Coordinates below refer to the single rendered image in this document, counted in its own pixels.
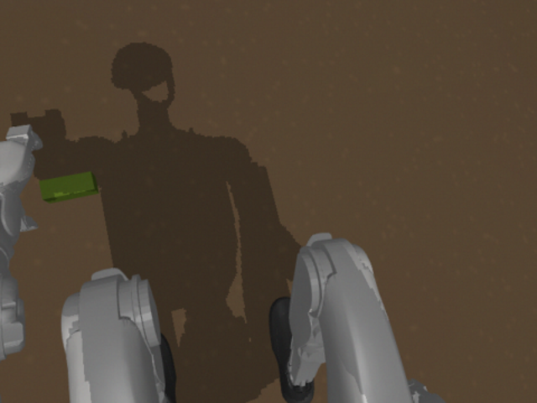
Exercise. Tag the right robot hand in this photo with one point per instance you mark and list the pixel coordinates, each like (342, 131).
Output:
(420, 394)

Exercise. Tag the small box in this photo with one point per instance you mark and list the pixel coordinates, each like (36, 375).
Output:
(68, 187)

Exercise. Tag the left robot foot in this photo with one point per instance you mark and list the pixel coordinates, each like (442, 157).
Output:
(169, 370)

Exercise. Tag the right robot foot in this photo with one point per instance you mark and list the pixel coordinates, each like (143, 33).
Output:
(280, 335)

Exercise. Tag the left robot arm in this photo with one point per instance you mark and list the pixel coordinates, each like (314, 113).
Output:
(12, 315)

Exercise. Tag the left robot hand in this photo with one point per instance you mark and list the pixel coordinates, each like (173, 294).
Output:
(17, 164)

